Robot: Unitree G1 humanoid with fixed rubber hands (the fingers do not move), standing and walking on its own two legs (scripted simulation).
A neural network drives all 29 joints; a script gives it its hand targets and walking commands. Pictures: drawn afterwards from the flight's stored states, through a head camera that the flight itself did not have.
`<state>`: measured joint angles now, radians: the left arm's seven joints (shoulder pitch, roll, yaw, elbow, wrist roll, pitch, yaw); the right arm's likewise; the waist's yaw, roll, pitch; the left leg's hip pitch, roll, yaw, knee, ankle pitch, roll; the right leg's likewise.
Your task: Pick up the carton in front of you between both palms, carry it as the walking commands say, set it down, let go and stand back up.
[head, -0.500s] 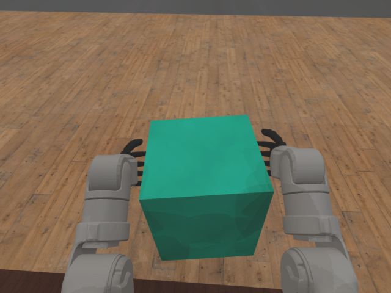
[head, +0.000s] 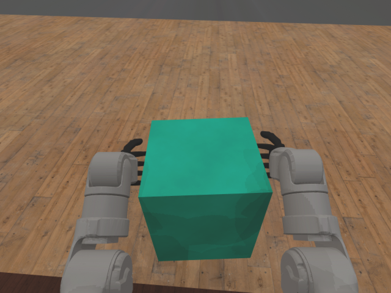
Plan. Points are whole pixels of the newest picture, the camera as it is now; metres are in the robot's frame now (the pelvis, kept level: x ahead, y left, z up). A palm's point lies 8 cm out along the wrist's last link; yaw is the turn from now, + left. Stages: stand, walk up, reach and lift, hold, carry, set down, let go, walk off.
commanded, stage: carry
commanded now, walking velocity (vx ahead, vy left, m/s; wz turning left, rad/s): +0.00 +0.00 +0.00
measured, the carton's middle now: (202, 190) +0.35 +0.00 +0.05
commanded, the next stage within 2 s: none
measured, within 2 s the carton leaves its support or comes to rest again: neither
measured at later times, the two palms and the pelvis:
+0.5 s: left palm (130, 169) +0.34 +0.15 +0.13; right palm (279, 162) +0.35 -0.15 +0.14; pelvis +0.00 +0.00 +0.00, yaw +0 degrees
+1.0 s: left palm (129, 174) +0.33 +0.15 +0.13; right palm (281, 165) +0.34 -0.15 +0.14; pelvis -0.01 +0.00 +0.00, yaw +0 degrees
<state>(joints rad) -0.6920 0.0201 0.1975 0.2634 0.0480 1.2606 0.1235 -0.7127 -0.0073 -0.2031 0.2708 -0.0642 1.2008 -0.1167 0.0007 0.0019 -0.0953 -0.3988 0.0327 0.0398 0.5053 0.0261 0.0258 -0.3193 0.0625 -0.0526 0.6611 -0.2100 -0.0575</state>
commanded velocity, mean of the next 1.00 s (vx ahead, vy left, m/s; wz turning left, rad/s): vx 0.00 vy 0.00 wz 0.00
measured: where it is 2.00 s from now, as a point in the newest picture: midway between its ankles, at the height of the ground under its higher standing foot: outside the picture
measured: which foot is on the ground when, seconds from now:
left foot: down 0.00-1.00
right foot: down 0.00-1.00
